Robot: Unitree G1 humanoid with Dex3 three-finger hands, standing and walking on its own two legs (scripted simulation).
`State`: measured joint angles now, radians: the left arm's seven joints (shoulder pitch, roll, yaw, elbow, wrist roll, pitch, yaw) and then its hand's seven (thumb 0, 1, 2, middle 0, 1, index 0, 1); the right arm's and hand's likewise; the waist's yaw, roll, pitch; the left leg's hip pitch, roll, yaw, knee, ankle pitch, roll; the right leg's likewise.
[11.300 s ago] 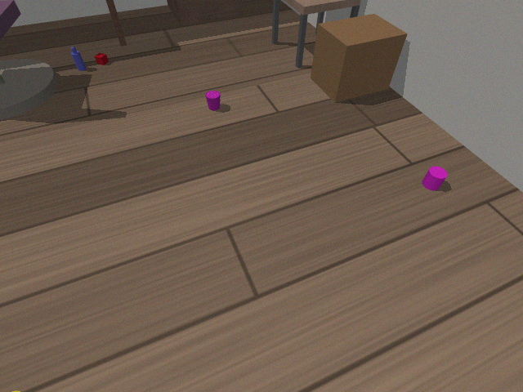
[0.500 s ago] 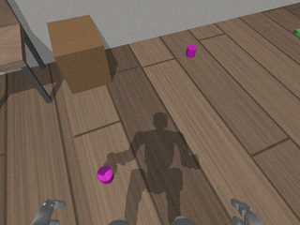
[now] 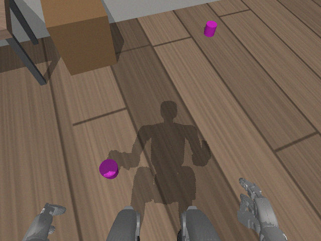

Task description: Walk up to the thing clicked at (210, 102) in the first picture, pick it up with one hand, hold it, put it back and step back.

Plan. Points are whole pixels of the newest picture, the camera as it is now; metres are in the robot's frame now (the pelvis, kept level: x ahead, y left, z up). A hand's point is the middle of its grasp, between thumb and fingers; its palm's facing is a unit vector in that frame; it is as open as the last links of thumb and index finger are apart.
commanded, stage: rise first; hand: left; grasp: from above
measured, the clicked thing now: (110, 170) +0.43 +0.25 -0.61
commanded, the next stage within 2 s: approach in 1.84 s
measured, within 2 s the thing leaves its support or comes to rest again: neither
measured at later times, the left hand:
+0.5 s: hand (80, 193) +0.28 +0.29 -0.34, palm faces -0.46 -0.34 -0.82, open 13.9 cm
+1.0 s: hand (88, 180) +0.35 +0.30 -0.44, palm faces -0.46 -0.06 -0.89, open 14.1 cm
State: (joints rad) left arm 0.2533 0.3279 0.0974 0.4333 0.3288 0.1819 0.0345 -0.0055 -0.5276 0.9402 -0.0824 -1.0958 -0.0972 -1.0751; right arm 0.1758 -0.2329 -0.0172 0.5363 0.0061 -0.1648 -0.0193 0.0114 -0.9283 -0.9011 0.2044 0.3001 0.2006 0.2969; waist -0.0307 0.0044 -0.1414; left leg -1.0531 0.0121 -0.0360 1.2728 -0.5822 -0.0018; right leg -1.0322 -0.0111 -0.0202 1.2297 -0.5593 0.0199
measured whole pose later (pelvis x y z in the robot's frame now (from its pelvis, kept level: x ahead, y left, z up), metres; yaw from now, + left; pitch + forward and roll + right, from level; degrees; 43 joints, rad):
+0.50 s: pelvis -0.07 -0.01 -0.20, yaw -2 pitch +34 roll -2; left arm -0.44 0.57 0.15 0.88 0.82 -0.17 0.11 0.00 -0.51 0.98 -0.08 -1.10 -0.10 -1.09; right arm 0.09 -0.29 -0.06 0.70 -0.01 -0.15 0.05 0.01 -0.89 -0.89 0.20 0.30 0.20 0.30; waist -0.03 0.01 -0.13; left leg -1.91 0.01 -0.07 2.00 -0.68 -0.03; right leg -1.90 0.00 -0.04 1.97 -0.66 0.00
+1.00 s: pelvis -0.09 +0.00 -0.29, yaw -5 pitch +33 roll -7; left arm -0.76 0.72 0.13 1.23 1.21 -0.29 0.30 0.00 -0.53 1.03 -0.09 -1.00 -0.08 -1.00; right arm 0.14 -0.27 -0.01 0.75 -0.08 -0.04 0.10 0.01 -0.90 -0.89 0.20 0.30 0.20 0.30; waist -0.14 -0.01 -0.09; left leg -2.19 -0.01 -0.11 2.27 -0.67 0.00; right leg -2.13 0.00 -0.06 2.19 -0.65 0.03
